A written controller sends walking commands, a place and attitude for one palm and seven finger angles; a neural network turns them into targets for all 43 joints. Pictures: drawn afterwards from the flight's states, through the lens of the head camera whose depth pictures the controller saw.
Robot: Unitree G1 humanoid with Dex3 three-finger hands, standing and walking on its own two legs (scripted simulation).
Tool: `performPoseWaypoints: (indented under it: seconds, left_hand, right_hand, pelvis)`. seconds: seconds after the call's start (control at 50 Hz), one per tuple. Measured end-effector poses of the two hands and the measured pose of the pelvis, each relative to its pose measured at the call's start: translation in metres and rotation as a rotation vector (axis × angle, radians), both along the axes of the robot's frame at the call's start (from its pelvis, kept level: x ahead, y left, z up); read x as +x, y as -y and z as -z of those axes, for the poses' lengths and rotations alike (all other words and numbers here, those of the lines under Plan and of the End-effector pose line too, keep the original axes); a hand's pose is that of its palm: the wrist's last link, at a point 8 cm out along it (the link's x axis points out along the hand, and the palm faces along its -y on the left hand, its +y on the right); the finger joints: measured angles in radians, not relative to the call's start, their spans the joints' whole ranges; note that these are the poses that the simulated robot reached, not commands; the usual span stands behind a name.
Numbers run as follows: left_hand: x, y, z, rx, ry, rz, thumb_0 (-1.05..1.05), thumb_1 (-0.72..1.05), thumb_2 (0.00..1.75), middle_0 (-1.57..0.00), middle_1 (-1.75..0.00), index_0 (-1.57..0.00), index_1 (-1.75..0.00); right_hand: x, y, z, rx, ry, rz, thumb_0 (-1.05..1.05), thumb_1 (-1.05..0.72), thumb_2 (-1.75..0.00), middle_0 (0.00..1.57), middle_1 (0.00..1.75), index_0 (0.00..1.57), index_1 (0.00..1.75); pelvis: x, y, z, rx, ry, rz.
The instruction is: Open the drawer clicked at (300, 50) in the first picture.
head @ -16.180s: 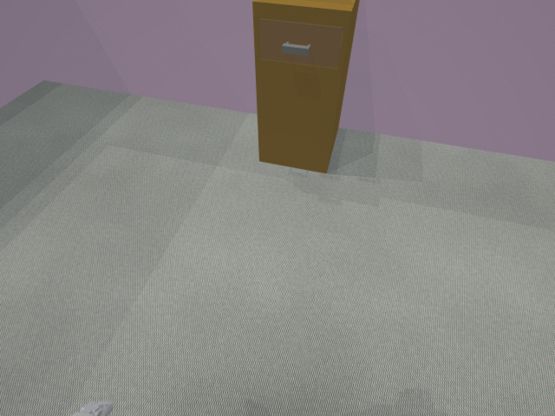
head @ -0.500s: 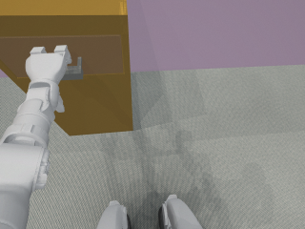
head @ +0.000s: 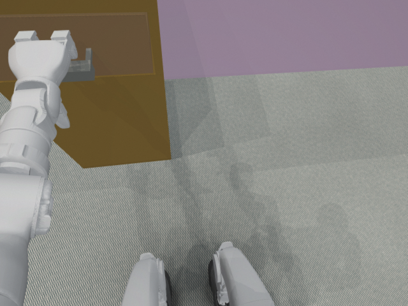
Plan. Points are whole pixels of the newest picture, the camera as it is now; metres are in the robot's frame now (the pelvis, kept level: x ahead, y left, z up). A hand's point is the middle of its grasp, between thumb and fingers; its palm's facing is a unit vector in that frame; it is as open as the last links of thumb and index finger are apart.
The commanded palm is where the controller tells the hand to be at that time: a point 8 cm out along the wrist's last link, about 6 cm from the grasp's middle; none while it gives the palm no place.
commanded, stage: lower the fingers behind the handle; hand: left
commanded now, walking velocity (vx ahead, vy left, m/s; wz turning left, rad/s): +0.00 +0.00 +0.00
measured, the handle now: (64, 62) +0.61 +0.22 +0.02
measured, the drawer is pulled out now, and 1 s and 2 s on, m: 0.00 0.00 0.00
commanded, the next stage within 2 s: lift the fingers back up to retry in 0.18 s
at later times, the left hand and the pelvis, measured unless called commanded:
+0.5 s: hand (54, 82) +0.55 +0.23 +0.03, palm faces -0.08 -0.02 -1.00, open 13.8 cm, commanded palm +0.54 +0.21 +0.08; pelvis +0.00 +0.00 +0.01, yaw +0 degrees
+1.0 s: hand (45, 61) +0.55 +0.22 +0.08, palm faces -0.11 -0.05 -0.99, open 13.8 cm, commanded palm +0.54 +0.22 +0.13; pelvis +0.06 +0.00 +0.07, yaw +0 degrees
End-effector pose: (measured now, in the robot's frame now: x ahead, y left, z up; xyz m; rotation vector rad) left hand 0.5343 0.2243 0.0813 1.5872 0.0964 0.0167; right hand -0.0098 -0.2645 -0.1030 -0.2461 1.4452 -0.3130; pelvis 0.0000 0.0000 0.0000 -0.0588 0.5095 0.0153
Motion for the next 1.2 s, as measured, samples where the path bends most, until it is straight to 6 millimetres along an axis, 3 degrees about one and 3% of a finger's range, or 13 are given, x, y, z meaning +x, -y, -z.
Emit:
performPoseWaypoints:
  seconds: [0.36,0.6,0.94,1.2]
  left_hand:
    - [0.000,-0.001,-0.001,-0.011,-0.006,0.007,0.00,-0.49,0.30,-0.28,-1.35,-0.32,-1.20]
    - [-0.006,0.001,-0.009,-0.047,-0.044,0.019,0.00,-0.49,0.30,-0.28,-1.22,-0.32,-1.20]
    - [0.005,0.001,-0.055,-0.064,-0.042,0.001,0.00,-0.49,0.30,-0.32,-1.20,-0.32,-1.20]
    - [-0.004,-0.004,-0.043,-0.068,-0.025,0.025,0.00,-0.49,0.30,-0.32,-1.20,-0.32,-1.20]
  right_hand:
    - [-0.013,-0.001,0.005,-0.005,-0.004,0.007,0.00,-0.90,-0.90,0.20,0.29,0.20,0.30]
    - [-0.003,-0.007,-0.020,0.011,-0.017,0.017,0.00,-0.90,-0.90,0.20,0.29,0.20,0.30]
    - [0.043,0.000,-0.060,0.018,-0.016,0.024,0.00,-0.90,-0.90,0.20,0.29,0.20,0.30]
    - [0.086,0.004,-0.055,0.025,0.029,-0.021,0.00,-0.90,-0.90,0.20,0.29,0.20,0.30]
  pelvis:
    - [-0.007,0.001,0.005,0.000,-0.008,0.004]
    - [0.009,-0.001,-0.023,-0.001,0.025,0.001]
    - [0.055,-0.003,-0.066,0.009,0.109,0.004]
    - [0.068,-0.002,-0.067,0.018,0.110,-0.003]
